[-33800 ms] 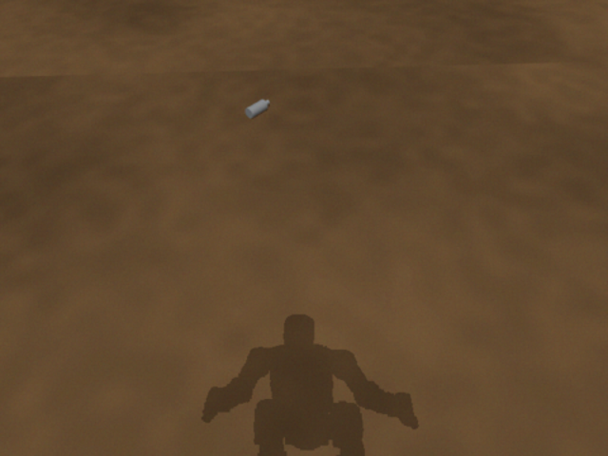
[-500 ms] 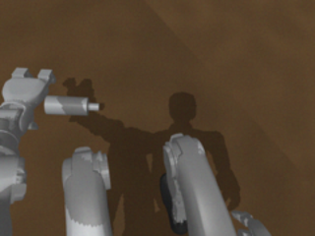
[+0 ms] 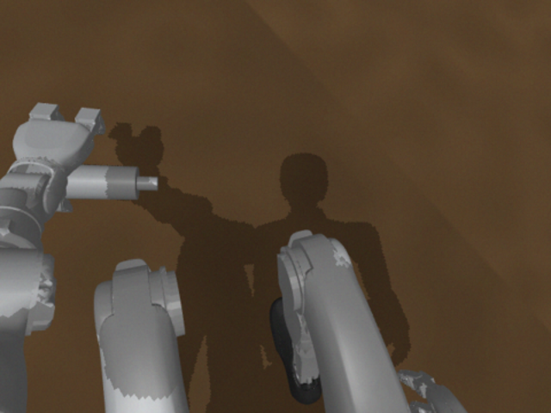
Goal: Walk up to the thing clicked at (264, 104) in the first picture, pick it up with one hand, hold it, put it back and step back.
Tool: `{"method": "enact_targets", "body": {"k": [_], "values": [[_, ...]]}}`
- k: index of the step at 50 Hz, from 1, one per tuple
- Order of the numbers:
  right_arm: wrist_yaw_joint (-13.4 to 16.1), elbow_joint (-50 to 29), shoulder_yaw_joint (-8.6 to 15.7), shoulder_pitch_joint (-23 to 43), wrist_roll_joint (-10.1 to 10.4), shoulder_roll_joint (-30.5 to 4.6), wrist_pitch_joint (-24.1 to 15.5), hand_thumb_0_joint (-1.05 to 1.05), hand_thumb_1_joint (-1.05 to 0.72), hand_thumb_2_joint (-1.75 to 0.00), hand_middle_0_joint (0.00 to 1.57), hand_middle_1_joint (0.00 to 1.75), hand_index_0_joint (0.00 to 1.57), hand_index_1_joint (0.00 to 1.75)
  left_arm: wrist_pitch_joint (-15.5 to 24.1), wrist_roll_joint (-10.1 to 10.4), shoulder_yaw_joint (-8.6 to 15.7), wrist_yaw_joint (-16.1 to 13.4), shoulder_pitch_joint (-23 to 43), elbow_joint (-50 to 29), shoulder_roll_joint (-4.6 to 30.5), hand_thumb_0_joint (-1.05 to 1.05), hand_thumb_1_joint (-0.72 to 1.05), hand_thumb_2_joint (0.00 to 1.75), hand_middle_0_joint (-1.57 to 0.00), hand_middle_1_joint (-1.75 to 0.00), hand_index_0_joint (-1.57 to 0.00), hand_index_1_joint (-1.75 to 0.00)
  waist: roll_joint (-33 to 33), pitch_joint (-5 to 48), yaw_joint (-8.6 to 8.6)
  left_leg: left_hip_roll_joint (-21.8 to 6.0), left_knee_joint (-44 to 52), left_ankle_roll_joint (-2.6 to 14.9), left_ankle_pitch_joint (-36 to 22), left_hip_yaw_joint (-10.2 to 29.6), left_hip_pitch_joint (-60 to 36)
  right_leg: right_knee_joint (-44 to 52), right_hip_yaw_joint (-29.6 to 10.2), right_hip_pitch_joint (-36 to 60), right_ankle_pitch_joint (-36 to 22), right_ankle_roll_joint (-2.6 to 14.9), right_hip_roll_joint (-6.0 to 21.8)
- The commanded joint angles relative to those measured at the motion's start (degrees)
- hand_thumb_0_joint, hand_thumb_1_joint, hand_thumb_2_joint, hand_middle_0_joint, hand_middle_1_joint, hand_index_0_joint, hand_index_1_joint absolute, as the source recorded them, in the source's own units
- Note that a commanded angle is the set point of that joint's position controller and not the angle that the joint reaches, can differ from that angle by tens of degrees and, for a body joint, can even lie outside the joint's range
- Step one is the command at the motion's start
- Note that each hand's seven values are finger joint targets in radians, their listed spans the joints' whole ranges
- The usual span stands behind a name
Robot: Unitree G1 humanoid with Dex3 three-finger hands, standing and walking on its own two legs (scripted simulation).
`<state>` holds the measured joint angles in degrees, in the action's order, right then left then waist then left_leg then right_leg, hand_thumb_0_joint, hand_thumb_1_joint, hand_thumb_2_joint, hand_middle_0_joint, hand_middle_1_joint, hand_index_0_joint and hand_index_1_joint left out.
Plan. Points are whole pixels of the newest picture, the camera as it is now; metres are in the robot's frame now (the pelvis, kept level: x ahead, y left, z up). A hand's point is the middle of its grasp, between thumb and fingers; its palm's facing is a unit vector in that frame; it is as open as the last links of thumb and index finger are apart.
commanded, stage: approach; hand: left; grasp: from above
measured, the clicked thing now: (111, 182) +0.49 +0.21 -0.30
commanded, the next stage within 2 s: close in in 0.30 s
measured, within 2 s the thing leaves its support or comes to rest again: neither
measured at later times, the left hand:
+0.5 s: hand (57, 169) +0.48 +0.26 -0.17, palm faces -0.48 +0.03 -0.88, open 13.5 cm
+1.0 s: hand (92, 185) +0.47 +0.23 -0.24, palm faces -0.44 +0.03 -0.90, open 13.5 cm
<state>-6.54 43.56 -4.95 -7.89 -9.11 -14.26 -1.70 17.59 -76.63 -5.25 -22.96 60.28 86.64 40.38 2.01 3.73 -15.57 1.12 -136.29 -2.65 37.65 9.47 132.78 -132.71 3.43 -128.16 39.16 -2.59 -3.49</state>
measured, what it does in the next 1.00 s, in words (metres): stands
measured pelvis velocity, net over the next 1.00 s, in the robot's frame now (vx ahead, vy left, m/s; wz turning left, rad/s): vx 0.00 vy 0.00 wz -0.05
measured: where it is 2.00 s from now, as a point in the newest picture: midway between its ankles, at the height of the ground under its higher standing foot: (235, 384)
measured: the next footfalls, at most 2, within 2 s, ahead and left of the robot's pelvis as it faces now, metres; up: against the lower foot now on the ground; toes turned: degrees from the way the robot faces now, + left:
none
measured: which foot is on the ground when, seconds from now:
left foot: down 0.00-1.00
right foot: down 0.00-1.00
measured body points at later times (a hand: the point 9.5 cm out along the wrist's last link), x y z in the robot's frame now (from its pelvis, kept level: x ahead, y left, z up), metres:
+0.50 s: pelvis +0.00 +0.00 -0.01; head +0.24 +0.05 +0.37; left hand +0.50 +0.26 -0.12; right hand +0.04 -0.26 -0.12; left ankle +0.08 +0.14 -0.30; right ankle +0.10 -0.12 -0.30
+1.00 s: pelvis +0.00 +0.00 -0.02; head +0.26 +0.09 +0.34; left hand +0.49 +0.23 -0.19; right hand +0.03 -0.27 -0.10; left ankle +0.08 +0.14 -0.30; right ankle +0.10 -0.12 -0.30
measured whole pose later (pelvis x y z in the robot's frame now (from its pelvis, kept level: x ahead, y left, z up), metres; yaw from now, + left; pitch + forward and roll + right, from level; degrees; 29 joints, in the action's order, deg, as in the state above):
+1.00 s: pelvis +0.00 +0.00 -0.02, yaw -3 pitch +32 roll -9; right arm -9.4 42.1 -9.1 -6.8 -13.7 -16.1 -5.0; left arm 15.6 -81.5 -0.6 -35.1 59.5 95.1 44.7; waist 4.6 -1.3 -20.7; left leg 1.0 -141.7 -2.8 38.4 11.9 135.6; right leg -136.2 5.2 -130.5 38.8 -3.2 -4.6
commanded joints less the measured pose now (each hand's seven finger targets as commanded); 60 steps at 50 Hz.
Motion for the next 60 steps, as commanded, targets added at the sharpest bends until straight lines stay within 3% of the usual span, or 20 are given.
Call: {"method": "enact_targets", "body": {"k": [1, 3, 5, 12, 16, 19, 21, 23, 27, 32, 34, 37, 42, 46, 48, 51, 53, 55, 56, 60], "values": [[0.9, 0.1, 3.1, -12.7, -0.6, -15.1, -0.8, 0.0, -0.91, -0.9, 0.2, 0.3, 0.2, 0.3, -0.9, -0.2, 1.6, -4.3, 21.9, -2.9, 8.2, 0.0, -0.47, 1.07, -0.09, -1.08, -0.1, -1.07, -18.9, 34.2, -3.63, 0.0, 12.2, 3.78, -7.1, -5.9, -29.6, 13.7, 6.5, 15.2, -11.7, 4.48, -0.5], [0.8, -0.8, 2.5, -12.5, -1.0, -15.1, -0.7, 0.0, -0.91, -0.9, 0.2, 0.3, 0.2, 0.3, -2.1, -1.4, 3.7, -5.7, 20.3, -1.7, 10.9, 0.0, -0.47, 1.08, -0.1, -1.07, -0.11, -1.07, -20.5, 36.6, -2.6, 0.1, 11.9, 3.75, -9.0, -6.2, -30.4, 12.8, 6.5, 16.7, -13.5, 4.48, -0.5], [0.5, -1.8, 2.0, -11.7, -1.2, -14.9, -1.0, 0.0, -0.91, -0.9, 0.2, 0.3, 0.2, 0.3, -3.5, -1.9, 4.0, -7.0, 19.5, 0.8, 10.5, 0.0, -0.46, 1.07, -0.1, -1.09, -0.11, -1.07, -20.5, 34.9, -3.35, -0.1, 11.8, 4.0, -8.1, -6.4, -28.8, 12.7, 6.5, 16.3, -13.3, 4.51, -0.8], [-0.4, -5.0, 2.2, -10.8, 0.0, -14.7, -1.1, 0.0, -0.91, -0.9, 0.2, 0.3, 0.2, 0.3, -7.9, 1.2, 9.9, -8.3, 13.8, -10.2, 16.9, 0.0, -0.47, 1.06, -0.1, -1.08, -0.11, -1.06, -23.1, 45.4, 1.03, -0.3, 10.8, 4.6, -12.7, -8.0, -28.9, 12.4, 4.3, 25.3, -18.5, 4.02, -1.0], [-0.5, -3.7, 2.6, -11.0, 0.7, -14.3, -0.6, 0.0, -0.92, -0.9, 0.2, 0.3, 0.2, 0.3, -8.7, 3.6, 8.1, -5.5, 14.2, -10.0, 14.7, 0.0, -0.49, 1.05, -0.09, -1.07, -0.1, -1.06, -17.6, 38.8, -0.83, -0.7, 9.5, 5.23, -8.5, -7.7, -22.6, 13.3, 3.2, 23.6, -14.4, 3.83, -1.3], [0.1, -3.2, 3.5, -12.2, 1.0, -14.9, -0.6, 0.0, -0.92, -0.9, 0.2, 0.3, 0.2, 0.3, -7.3, 5.2, 8.3, -2.3, 16.6, -15.2, 15.4, 0.0, -0.5, 1.07, -0.09, -1.06, -0.09, -1.06, -17.7, 38.9, -0.72, -0.5, 10.5, 4.9, -5.5, -7.1, -23.9, 14.7, 3.9, 22.3, -10.0, 4.22, -0.9], [0.4, -2.7, 4.2, -13.2, 1.1, -15.2, -0.5, 0.0, -0.92, -0.9, 0.2, 0.3, 0.2, 0.3, -5.9, 6.0, 6.9, 0.1, 16.5, -15.0, 13.1, 0.0, -0.51, 1.02, -0.08, -1.06, -0.09, -1.05, -16.1, 37.4, -1.5, -0.4, 11.0, 4.56, -4.1, -6.5, -23.9, 15.4, 4.7, 21.3, -7.9, 4.51, -0.8], [0.5, -2.2, 4.4, -14.0, 1.2, -15.1, -0.2, 0.0, -0.92, -0.9, 0.2, 0.3, 0.2, 0.3, -4.0, 6.7, 3.3, 2.6, 15.9, -12.7, 7.8, 0.0, -0.52, 1.02, -0.07, -1.06, -0.09, -1.04, -12.6, 34.6, -3.47, -0.3, 10.6, 4.7, -2.9, -5.9, -22.2, 16.2, 5.3, 20.4, -6.9, 4.26, -0.9], [0.8, -1.6, 4.1, -14.0, 1.2, -15.4, 0.3, 0.0, -0.92, -0.9, 0.2, 0.3, 0.2, 0.3, -0.2, 6.4, 0.8, 4.6, 14.2, -11.1, 7.0, 0.0, -0.46, 1.09, -0.1, -1.13, -0.12, -1.11, -11.7, 34.0, -2.27, 0.0, 11.3, 4.38, -4.6, -5.2, -24.5, 15.6, 6.3, 20.9, -9.0, 4.07, -0.9], [0.7, -1.8, 2.8, -13.0, 0.1, -15.4, 0.9, 0.0, -0.91, -0.9, 0.2, 0.3, 0.2, 0.3, 3.0, 2.8, 1.2, 1.3, 16.9, -9.8, 9.1, 0.0, -0.4, 1.11, -0.11, -1.18, -0.14, -1.15, -16.9, 33.0, -2.51, -0.2, 10.5, 3.59, -9.0, -5.0, -28.9, 13.3, 7.0, 18.7, -13.1, 4.27, -1.0], [0.6, -1.7, 2.6, -12.8, -0.4, -15.8, 1.0, 0.0, -0.91, -0.9, 0.2, 0.3, 0.2, 0.3, 3.8, 0.5, 3.7, -1.6, 18.0, -10.2, 12.5, 0.0, -0.42, 1.09, -0.1, -1.15, -0.13, -1.12, -20.2, 35.7, -1.55, -0.3, 11.0, 3.12, -11.9, -4.8, -32.2, 12.0, 7.6, 18.4, -15.1, 4.45, -1.0], [0.0, -2.0, 1.7, -11.6, -1.7, -15.9, 0.5, 0.0, -0.91, -0.9, 0.2, 0.3, 0.2, 0.3, 3.5, -2.4, 3.5, -5.9, 16.5, -1.3, 10.1, 0.0, -0.49, 1.07, -0.08, -1.04, -0.08, -1.04, -18.6, 30.1, -4.3, -0.5, 10.1, 3.36, -10.3, -4.4, -29.8, 10.9, 8.3, 14.7, -14.1, 4.45, -1.2], [-0.9, -2.2, 1.1, -9.8, -3.7, -17.1, -1.5, 0.0, -0.9, -0.9, 0.2, 0.3, 0.2, 0.3, 1.4, -5.7, 6.7, -12.8, 19.4, -0.6, 15.3, 0.0, -0.48, 1.08, -0.08, -1.03, -0.08, -1.03, -25.0, 32.5, -4.18, -0.7, 10.5, 2.79, -8.9, -4.5, -32.5, 9.3, 8.5, 13.4, -12.9, 4.61, -0.9], [-2.2, -1.1, 0.5, -8.7, -4.8, -17.2, -3.6, 0.0, -0.9, -0.9, 0.2, 0.3, 0.2, 0.3, -2.0, -3.9, 4.4, -15.2, 19.2, 2.6, 11.7, 0.0, -0.48, 1.05, -0.08, -1.02, -0.08, -1.01, -23.4, 30.7, -6.69, -0.8, 8.6, 3.36, -6.2, -4.7, -28.2, 10.0, 8.0, 13.9, -11.4, 4.46, -1.5], [-2.4, -1.3, -0.1, -9.4, -4.5, -17.9, -4.1, 0.0, -0.9, -0.9, 0.2, 0.3, 0.2, 0.3, -3.1, -3.1, 6.4, -15.6, 19.9, 0.1, 16.4, 0.0, -0.5, 1.03, -0.07, -0.99, -0.07, -0.99, -24.6, 34.4, -5.38, -0.9, 7.6, 3.6, -8.1, -5.0, -28.4, 9.8, 7.5, 16.4, -13.6, 4.21, -1.3], [-3.1, -1.3, -0.5, -9.1, -4.7, -18.0, -5.1, 0.0, -0.9, -0.9, 0.2, 0.3, 0.2, 0.3, -4.6, -1.2, 5.5, -14.9, 18.3, 4.0, 13.9, 0.0, -0.49, 1.03, -0.07, -0.99, -0.07, -0.99, -21.8, 30.8, -7.21, -1.3, 6.8, 4.05, -5.8, -4.6, -25.3, 9.6, 7.7, 16.0, -12.2, 3.94, -1.8], [-3.4, -1.5, -1.3, -9.4, -4.6, -18.2, -5.7, 0.0, -0.91, -0.9, 0.2, 0.3, 0.2, 0.3, -4.9, -0.2, 5.8, -14.0, 16.5, 5.8, 15.1, 0.0, -0.49, 1.01, -0.07, -1.0, -0.07, -0.99, -21.6, 30.3, -6.64, -1.4, 6.0, 4.07, -5.5, -4.3, -23.9, 9.1, 7.6, 16.8, -11.8, 4.15, -1.9], [-3.4, -2.7, -1.3, -9.8, -4.5, -19.7, -6.2, 0.0, -0.9, -0.9, 0.2, 0.3, 0.2, 0.3, -4.7, 0.2, 8.9, -13.6, 16.2, 3.5, 19.1, 0.0, -0.5, 1.0, -0.07, -0.98, -0.07, -0.97, -20.6, 31.1, -6.27, -1.3, 5.7, 4.01, -7.3, -4.2, -24.5, 9.1, 8.5, 18.4, -13.3, 4.14, -1.8], [-3.4, -3.1, -1.7, -9.7, -4.6, -19.3, -6.1, 0.0, -0.9, -0.9, 0.2, 0.3, 0.2, 0.3, -4.5, 0.4, 9.1, -13.2, 15.2, 2.8, 19.8, 0.0, -0.5, 0.99, -0.06, -0.98, -0.07, -0.98, -21.0, 32.4, -5.5, -1.5, 6.2, 4.05, -7.5, -4.1, -24.1, 9.1, 8.4, 20.2, -13.4, 4.06, -2.1], [-3.4, -2.9, -1.7, -11.0, -5.0, -19.7, -5.7, 0.0, -0.9, -0.9, 0.2, 0.3, 0.2, 0.3, -3.4, 0.7, 10.9, -11.6, 11.6, 4.0, 20.5, 0.0, -0.51, 1.01, -0.07, -0.98, -0.06, -0.98, -19.8, 31.2, -5.89, -1.6, 5.3, 3.92, -9.1, -3.7, -23.3, 8.7, 9.0, 21.7, -15.0, 4.06, -2.3]]}}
